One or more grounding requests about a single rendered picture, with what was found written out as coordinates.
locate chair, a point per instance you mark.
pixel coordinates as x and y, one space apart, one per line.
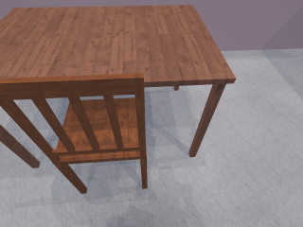
93 130

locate table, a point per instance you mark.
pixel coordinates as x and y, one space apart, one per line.
169 44

